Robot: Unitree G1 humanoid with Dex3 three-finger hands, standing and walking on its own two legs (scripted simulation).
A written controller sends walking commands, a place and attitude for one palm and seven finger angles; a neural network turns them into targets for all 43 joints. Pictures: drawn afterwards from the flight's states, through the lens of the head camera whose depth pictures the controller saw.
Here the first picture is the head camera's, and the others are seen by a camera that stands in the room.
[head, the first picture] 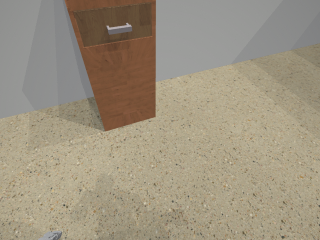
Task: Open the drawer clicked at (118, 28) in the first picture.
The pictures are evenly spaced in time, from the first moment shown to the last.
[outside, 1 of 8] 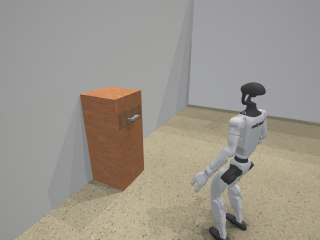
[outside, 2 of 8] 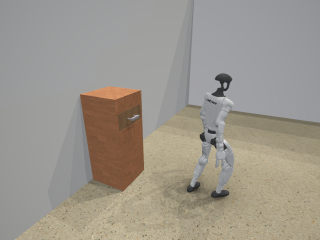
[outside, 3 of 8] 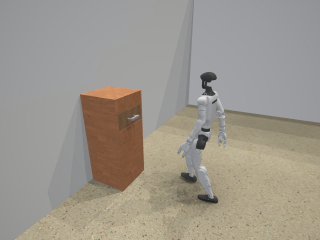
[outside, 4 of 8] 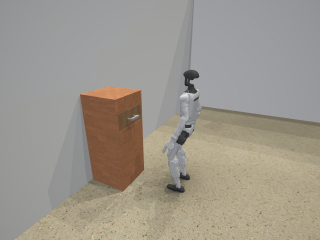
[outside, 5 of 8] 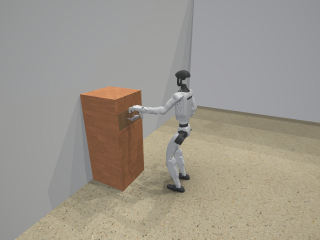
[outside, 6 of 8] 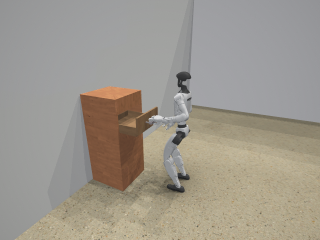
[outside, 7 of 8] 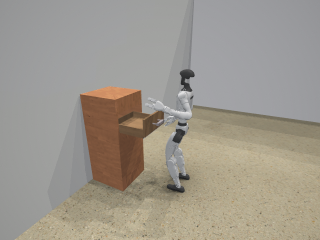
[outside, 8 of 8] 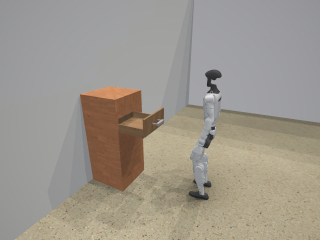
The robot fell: no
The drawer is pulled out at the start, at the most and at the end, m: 0.00 0.29 0.29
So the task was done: yes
